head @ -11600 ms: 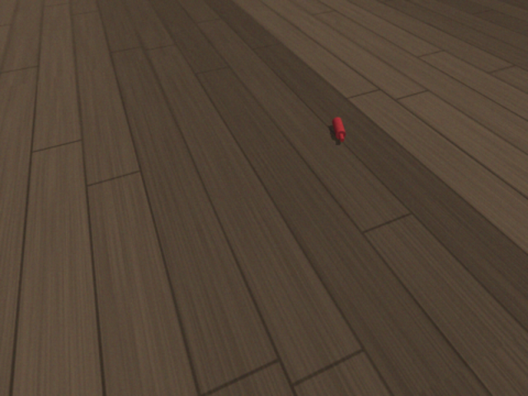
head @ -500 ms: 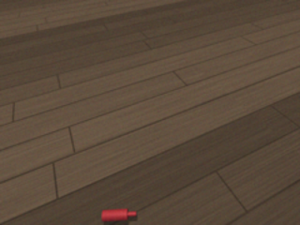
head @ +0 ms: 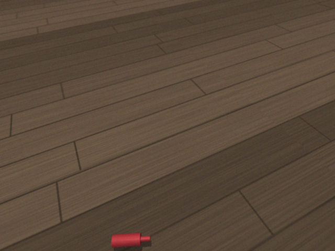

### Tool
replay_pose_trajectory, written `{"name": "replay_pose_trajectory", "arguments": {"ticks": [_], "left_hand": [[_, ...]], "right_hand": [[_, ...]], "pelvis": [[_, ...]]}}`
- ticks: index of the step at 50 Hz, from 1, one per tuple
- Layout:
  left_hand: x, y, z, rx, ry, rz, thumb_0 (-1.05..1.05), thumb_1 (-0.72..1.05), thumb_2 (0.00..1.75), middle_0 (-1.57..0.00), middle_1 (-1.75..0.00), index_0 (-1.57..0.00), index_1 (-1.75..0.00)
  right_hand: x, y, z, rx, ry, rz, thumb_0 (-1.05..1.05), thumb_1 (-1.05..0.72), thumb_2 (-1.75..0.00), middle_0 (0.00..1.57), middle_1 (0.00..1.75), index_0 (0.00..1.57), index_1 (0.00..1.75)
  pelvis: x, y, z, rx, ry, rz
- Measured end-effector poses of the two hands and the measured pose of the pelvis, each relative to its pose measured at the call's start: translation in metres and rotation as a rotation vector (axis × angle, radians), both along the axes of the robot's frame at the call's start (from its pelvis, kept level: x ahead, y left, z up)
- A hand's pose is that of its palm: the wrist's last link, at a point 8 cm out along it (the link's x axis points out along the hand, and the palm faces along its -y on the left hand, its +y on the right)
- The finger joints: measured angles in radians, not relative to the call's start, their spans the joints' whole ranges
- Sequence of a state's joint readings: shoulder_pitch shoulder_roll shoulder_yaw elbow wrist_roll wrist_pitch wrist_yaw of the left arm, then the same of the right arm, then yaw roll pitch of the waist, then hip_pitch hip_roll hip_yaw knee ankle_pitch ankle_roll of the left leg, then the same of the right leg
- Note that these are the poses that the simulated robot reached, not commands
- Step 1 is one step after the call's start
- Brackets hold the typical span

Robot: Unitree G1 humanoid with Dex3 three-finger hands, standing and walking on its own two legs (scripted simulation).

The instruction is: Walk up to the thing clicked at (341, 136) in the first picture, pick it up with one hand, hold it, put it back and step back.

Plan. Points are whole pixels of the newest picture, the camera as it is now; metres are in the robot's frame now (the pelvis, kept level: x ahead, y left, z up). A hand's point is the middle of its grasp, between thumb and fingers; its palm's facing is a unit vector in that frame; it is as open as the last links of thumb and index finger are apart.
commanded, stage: stand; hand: left
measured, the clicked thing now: (131, 239) +0.37 +0.24 -0.75
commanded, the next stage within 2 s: none
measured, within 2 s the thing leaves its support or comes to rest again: neither
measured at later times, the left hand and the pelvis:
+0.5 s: hand out of the picture +0.07 +0.25 -0.15, palm faces -0.04 -0.94 -0.34, open 7.4 cm; pelvis +0.00 -0.01 +0.00, yaw +0 degrees
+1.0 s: hand out of the picture +0.07 +0.25 -0.15, palm faces -0.04 -0.94 -0.35, open 7.4 cm; pelvis +0.00 -0.01 +0.00, yaw +0 degrees
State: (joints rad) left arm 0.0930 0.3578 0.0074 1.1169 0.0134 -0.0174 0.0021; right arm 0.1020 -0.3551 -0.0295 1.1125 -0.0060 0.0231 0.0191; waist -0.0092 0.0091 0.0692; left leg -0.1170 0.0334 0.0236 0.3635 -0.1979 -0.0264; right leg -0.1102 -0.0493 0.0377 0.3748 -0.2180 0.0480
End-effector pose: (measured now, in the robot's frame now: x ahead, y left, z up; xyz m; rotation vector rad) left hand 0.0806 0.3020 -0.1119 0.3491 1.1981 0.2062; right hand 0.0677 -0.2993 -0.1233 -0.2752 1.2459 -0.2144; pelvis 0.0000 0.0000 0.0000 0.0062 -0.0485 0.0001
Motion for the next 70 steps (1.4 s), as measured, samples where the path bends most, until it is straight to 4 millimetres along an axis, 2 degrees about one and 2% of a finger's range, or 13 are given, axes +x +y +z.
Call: {"name": "replay_pose_trajectory", "arguments": {"ticks": [14, 29, 43, 70], "left_hand": [[-0.009, -0.011, -0.005, -0.032, 0.024, -0.002, 0.01, 0.9, 0.9, -0.21, -0.3, -0.21, -0.3], [-0.018, -0.012, -0.004, -0.025, 0.034, 0.002, 0.01, 0.9, 0.9, -0.21, -0.3, -0.21, -0.3], [-0.018, -0.011, -0.004, -0.026, 0.035, 0.001, 0.01, 0.9, 0.9, -0.21, -0.3, -0.21, -0.3], [-0.016, -0.011, -0.005, -0.027, 0.026, -0.001, 0.01, 0.9, 0.9, -0.21, -0.3, -0.21, -0.3]], "right_hand": [[0.005, -0.004, 0.006, -0.015, -0.014, 0.024, 0.01, -0.91, -0.9, 0.2, 0.3, 0.2, 0.3], [-0.004, -0.009, 0.004, -0.014, 0.002, 0.022, 0.01, -0.91, -0.9, 0.2, 0.3, 0.2, 0.3], [-0.011, -0.008, 0.003, -0.012, 0.019, 0.023, 0.01, -0.91, -0.9, 0.2, 0.3, 0.2, 0.3], [-0.003, -0.007, 0.005, -0.018, -0.006, 0.027, 0.01, -0.91, -0.9, 0.2, 0.3, 0.2, 0.3]], "pelvis": [[-0.002, -0.005, 0.002, -0.002, 0.004, 0.002], [-0.005, -0.009, 0.002, -0.004, 0.003, 0.003], [-0.005, -0.008, 0.002, -0.002, 0.006, 0.002], [-0.004, -0.008, 0.002, -0.003, 0.003, -0.001]]}}
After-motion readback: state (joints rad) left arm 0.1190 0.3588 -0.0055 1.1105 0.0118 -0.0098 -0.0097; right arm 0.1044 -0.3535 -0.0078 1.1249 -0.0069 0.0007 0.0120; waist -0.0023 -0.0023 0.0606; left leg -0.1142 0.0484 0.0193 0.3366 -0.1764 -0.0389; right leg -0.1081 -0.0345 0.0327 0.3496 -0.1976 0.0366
